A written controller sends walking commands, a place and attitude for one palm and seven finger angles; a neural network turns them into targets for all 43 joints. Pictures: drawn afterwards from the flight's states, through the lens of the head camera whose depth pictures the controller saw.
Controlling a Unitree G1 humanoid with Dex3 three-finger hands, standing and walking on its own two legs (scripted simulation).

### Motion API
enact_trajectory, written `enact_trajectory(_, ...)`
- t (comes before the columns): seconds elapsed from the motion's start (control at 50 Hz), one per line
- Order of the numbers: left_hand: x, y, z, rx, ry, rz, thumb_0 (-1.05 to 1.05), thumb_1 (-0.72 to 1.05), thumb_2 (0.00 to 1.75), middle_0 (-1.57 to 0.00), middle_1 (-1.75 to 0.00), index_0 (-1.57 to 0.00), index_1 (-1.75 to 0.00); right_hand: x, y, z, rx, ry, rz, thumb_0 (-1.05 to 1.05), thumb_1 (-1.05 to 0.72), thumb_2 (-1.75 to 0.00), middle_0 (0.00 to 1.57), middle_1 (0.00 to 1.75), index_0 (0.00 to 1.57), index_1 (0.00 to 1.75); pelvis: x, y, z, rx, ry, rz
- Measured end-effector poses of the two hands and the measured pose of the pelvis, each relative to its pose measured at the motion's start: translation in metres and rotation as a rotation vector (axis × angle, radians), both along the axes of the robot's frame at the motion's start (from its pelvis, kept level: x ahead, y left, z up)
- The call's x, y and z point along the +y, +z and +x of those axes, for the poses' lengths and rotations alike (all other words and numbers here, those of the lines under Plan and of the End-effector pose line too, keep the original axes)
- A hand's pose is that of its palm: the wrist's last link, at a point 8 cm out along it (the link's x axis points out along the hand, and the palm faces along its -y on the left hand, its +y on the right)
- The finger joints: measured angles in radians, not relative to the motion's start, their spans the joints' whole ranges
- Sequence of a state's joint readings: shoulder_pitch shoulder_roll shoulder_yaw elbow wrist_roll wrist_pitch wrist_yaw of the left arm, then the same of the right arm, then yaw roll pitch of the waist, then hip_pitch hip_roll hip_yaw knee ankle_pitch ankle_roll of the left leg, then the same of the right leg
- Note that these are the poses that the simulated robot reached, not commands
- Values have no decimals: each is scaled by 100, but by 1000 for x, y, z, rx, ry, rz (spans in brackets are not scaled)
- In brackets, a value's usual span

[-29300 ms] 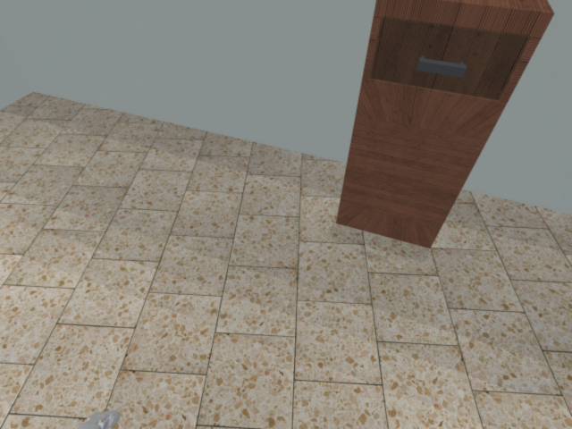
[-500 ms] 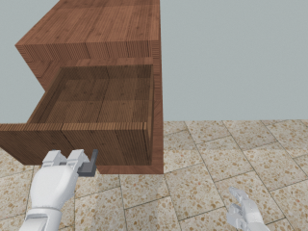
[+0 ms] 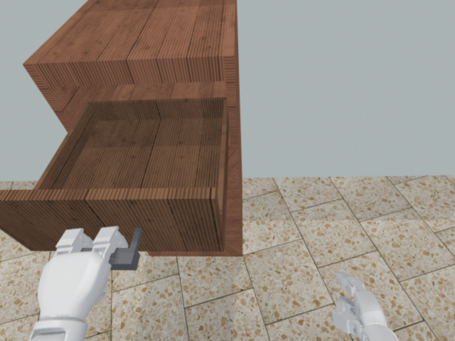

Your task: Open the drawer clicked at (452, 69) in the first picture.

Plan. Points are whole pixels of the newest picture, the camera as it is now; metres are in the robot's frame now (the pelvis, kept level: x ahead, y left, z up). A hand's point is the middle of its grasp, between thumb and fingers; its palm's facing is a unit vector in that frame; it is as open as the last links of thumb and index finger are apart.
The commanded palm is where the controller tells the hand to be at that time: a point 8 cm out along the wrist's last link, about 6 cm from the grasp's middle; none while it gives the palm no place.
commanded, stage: open the thumb to release the handle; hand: left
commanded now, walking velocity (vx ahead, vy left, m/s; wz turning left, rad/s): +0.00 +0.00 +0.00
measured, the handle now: (101, 246) +0.24 +0.24 +0.06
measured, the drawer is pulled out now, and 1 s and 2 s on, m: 0.30 0.30 0.30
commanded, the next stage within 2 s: lift the hand off the handle in 0.42 s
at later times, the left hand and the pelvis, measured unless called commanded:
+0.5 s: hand (93, 285) +0.19 +0.24 +0.04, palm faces +0.04 -0.09 -0.99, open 13.1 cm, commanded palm +0.16 +0.23 +0.09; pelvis -0.01 +0.00 +0.00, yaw +1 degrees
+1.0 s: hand (97, 273) +0.20 +0.23 +0.06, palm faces +0.07 -0.07 -1.00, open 13.6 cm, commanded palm +0.18 +0.23 +0.12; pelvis -0.02 +0.00 +0.01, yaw +3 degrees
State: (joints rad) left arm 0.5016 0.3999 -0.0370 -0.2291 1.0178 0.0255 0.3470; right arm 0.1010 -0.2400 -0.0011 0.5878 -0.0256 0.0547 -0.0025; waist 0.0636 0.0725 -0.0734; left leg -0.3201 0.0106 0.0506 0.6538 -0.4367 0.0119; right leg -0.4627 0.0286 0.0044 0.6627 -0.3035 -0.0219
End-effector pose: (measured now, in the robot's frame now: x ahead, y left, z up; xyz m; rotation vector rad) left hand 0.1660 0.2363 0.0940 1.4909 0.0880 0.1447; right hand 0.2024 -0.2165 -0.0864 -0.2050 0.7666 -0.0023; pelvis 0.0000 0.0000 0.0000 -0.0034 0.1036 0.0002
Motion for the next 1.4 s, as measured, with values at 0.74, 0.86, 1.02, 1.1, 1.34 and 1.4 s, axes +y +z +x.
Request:
enact_trajectory(0.74,-2,-1,7,-4,40,-4,0,-48,30,-30,-119,-32,-120,14,-4,-12,21,59,-9,2,-90,-90,20,30,21,30,-3,4,-19,-42,37,8)
enact_trajectory(0.86,-1,1,8,6,40,-7,0,-49,30,-31,-119,-33,-121,16,-3,-12,14,53,2,2,-90,-90,20,30,21,30,-4,5,-20,-48,38,9)
enact_trajectory(1.02,-5,22,9,-32,13,2,0,-49,30,-32,-120,-36,-122,18,1,-9,-4,58,8,2,-90,-90,20,30,21,30,-4,7,-22,-70,44,10)
enact_trajectory(1.1,-5,36,10,-48,14,11,0,-49,30,-32,-120,-37,-123,20,4,-6,-12,63,19,2,-90,-90,20,30,21,30,-4,10,-22,-84,45,11)
enact_trajectory(1.34,-1,60,12,-15,2,15,0,-49,30,-34,-121,-39,-123,25,15,-1,-34,87,24,2,-90,-90,20,30,21,30,-8,16,-27,-127,50,13)
enact_trajectory(1.4,1,70,12,-27,-7,20,0,-49,30,-34,-121,-39,-123,25,17,-1,-36,91,26,2,-90,-90,20,30,21,30,-9,17,-28,-136,52,13)
